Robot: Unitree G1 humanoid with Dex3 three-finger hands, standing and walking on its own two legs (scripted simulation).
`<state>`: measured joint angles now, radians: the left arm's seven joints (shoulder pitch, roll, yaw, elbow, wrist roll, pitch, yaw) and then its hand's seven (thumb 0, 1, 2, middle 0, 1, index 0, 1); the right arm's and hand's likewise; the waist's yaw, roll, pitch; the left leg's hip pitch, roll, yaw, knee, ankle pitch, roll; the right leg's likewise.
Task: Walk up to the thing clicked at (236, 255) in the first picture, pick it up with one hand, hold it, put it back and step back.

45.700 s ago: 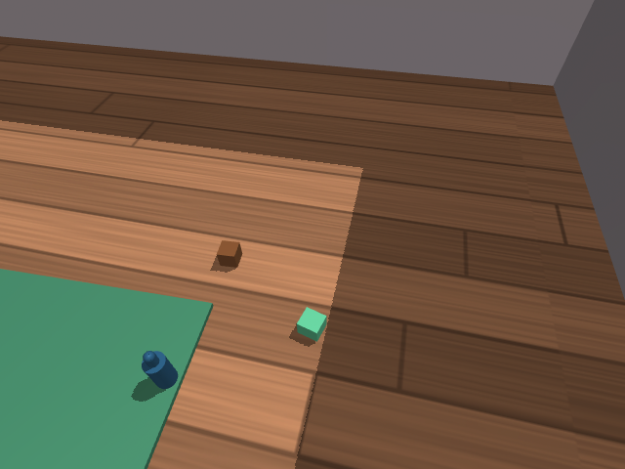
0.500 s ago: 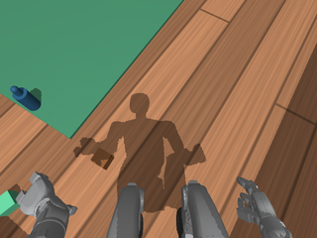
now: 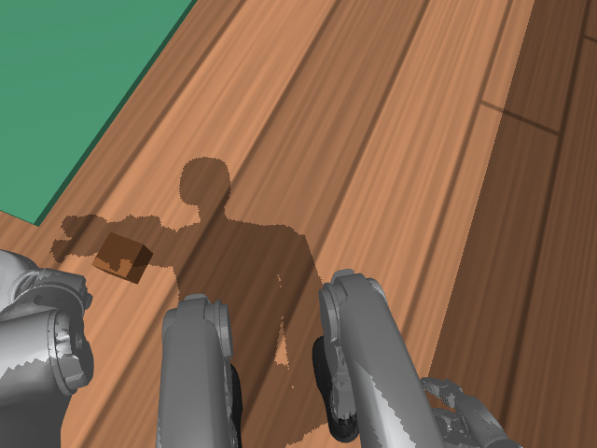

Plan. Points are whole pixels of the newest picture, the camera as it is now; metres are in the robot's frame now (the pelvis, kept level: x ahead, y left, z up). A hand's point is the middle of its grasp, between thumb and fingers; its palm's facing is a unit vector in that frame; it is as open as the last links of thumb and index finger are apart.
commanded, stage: rise first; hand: left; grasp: from above
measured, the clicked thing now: (124, 258) +0.47 +0.30 -0.37
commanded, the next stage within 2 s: none
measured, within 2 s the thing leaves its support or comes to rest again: neither
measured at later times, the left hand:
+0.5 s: hand (71, 265) +0.42 +0.33 -0.20, palm faces -0.10 -0.43 -0.90, open 13.2 cm
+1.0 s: hand (77, 266) +0.42 +0.33 -0.23, palm faces -0.10 -0.43 -0.90, open 13.7 cm
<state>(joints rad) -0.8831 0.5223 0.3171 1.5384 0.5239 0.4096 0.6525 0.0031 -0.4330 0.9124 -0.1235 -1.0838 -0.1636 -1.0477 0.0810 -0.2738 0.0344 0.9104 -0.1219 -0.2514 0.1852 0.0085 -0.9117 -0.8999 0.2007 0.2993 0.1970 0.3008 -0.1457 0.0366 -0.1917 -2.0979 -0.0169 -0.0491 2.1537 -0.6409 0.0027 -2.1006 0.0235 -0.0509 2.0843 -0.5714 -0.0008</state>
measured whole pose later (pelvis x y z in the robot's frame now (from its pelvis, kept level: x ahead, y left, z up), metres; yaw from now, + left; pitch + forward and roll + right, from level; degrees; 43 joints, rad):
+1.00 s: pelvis +0.01 +0.00 -0.06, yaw -2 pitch +34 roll -6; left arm -1.08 0.70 0.47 1.69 0.66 0.35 0.67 0.00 -0.49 0.96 -0.12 -1.05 -0.14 -1.04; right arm 0.14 -0.33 0.06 0.90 -0.15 -0.30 0.28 0.00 -0.92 -0.90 0.20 0.30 0.19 0.30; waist -0.22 0.02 -0.02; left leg -2.28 -0.02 -0.08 2.38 -0.70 0.00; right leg -2.26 0.02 -0.09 2.28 -0.62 0.00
